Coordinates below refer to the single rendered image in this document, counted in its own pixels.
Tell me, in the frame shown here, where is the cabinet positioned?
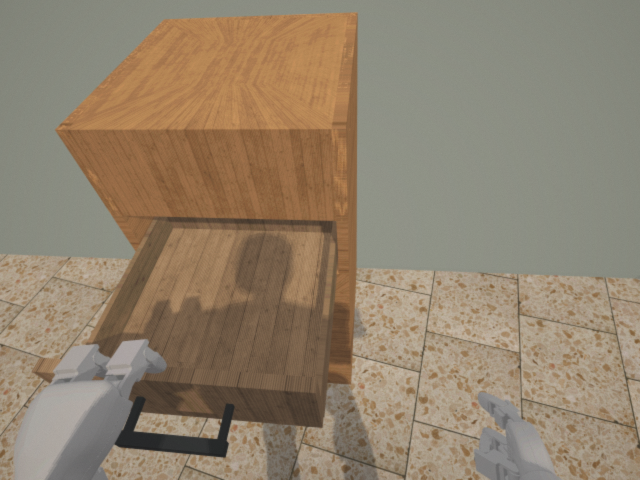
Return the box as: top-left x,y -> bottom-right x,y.
55,12 -> 358,385

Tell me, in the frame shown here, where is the drawer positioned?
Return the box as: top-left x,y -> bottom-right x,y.
31,216 -> 338,428

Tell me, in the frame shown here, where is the left robot hand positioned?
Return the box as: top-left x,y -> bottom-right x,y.
14,339 -> 167,480

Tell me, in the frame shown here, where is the handle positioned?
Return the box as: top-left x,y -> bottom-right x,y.
115,396 -> 235,458

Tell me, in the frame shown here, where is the right robot hand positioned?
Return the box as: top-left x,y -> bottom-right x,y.
474,392 -> 556,480

